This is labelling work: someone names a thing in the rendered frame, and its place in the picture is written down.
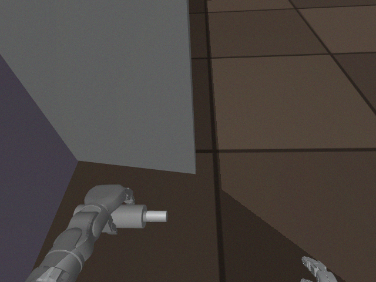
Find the right robot hand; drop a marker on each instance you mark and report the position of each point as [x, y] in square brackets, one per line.
[318, 269]

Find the left robot hand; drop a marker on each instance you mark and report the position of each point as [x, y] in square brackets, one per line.
[110, 196]

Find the left robot arm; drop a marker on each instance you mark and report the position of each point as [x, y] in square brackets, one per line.
[73, 247]

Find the bottle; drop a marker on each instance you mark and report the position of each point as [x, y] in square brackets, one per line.
[133, 215]

